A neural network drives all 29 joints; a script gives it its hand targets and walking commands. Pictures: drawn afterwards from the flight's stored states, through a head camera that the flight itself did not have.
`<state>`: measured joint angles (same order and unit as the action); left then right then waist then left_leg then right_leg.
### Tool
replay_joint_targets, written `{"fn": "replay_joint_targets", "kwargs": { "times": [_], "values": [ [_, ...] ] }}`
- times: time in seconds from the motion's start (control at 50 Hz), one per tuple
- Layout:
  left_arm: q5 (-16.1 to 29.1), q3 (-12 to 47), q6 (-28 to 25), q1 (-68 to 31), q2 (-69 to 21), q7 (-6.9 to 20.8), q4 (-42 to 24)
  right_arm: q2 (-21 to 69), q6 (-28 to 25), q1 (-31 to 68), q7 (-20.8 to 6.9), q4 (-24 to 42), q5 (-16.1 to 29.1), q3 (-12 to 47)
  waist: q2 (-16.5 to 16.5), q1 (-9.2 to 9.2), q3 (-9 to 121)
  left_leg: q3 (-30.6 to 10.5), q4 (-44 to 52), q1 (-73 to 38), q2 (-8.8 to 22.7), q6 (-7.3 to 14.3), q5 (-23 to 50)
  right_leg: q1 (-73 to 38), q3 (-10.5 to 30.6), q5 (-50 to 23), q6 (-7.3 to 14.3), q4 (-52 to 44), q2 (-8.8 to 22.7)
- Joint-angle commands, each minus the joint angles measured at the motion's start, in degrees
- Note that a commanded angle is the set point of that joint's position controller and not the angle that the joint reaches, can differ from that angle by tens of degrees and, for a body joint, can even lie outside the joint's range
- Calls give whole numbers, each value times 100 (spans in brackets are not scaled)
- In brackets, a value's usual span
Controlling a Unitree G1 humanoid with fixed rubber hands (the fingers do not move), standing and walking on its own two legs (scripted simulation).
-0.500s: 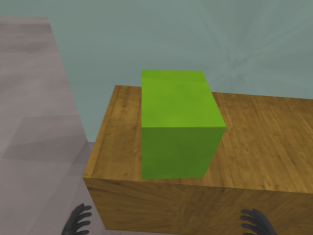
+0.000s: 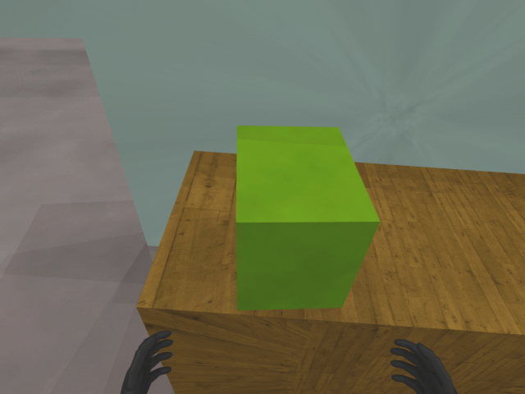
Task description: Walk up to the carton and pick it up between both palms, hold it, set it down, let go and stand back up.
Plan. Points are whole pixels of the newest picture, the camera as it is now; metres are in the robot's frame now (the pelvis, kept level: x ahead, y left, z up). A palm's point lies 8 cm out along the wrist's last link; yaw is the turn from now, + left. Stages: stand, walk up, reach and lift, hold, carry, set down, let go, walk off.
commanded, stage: reach and lift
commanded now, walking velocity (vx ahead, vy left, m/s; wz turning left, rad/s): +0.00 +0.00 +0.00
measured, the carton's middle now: (289, 216) +0.51 -0.04 -0.02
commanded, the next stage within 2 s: none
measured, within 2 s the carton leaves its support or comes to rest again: neither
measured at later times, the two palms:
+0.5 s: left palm (148, 346) +0.21 +0.18 +0.00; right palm (435, 352) +0.22 -0.24 +0.00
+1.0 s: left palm (157, 288) +0.28 +0.18 +0.04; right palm (436, 296) +0.29 -0.25 +0.04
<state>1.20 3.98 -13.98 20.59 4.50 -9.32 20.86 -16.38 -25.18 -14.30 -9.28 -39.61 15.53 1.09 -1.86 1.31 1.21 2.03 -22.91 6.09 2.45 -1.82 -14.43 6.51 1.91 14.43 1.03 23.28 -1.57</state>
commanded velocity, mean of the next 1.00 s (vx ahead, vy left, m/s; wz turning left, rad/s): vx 0.00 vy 0.00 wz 0.00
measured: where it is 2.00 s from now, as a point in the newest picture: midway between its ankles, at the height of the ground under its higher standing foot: outside the picture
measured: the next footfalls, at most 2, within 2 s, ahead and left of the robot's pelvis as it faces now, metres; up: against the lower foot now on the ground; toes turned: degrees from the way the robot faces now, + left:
none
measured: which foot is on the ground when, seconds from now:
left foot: down 0.00-1.00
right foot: down 0.00-1.00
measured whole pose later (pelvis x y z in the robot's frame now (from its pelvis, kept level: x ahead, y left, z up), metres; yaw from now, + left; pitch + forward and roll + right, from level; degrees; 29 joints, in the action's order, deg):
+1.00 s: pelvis -0.01 -0.01 +0.00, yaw -1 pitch +1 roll +0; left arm 4.9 -2.3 9.6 -4.1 3.9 -9.7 12.3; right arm -21.8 -6.2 9.1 -7.2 -31.3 20.1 0.9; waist -1.1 1.0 0.7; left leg 3.1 -18.0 8.0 3.1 -2.1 -10.9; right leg 9.3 3.0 10.9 1.3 19.2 -2.3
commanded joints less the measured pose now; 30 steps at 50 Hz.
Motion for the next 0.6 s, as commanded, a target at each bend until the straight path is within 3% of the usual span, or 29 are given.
{"fn": "replay_joint_targets", "kwargs": {
  "times": [0.0, 0.1, 0.2, 0.28, 0.5, 0.58],
  "values": [
    [-13, 51, -441, -434, 77, -85, -1025, -1023, -423, 492, -28, 746, 234, -216, -179, 12, 144, 73, 80, -388, -243, -111, 1446, 573, -13, -1523, 119, -422, 42],
    [-2, 132, -515, -640, 3, -178, -1117, -1064, -504, 574, -63, 754, 356, -163, -172, -15, 124, 53, 54, -354, -236, -90, 1299, 607, -20, -1425, 118, -366, 42],
    [27, 57, -204, -1047, 62, -212, -1008, -1134, -301, 1019, 10, 925, 334, -226, -174, -13, 102, 68, 154, -397, -243, -60, 1142, 561, -1, -1238, 107, -447, 47],
    [58, -11, 25, -1449, 26, -250, -1205, -1114, -63, 1437, 45, 1177, 381, -181, -123, 77, 281, 53, 208, -433, -229, -63, 1311, 480, 53, -1424, 114, -438, 43],
    [149, -229, 966, -2108, 30, -167, -1646, -1367, 784, 2036, 161, 1532, 353, -362, -182, -5, 620, 69, 423, -824, -208, -32, 1571, 253, 51, -1801, 61, -634, -25],
    [164, -305, 1262, -2438, 45, -124, -1707, -1351, 1071, 2321, 176, 1548, 325, -415, -196, -33, 524, 90, 535, -777, -204, -3, 1428, 283, 79, -1618, 40, -727, -20]
  ]
}}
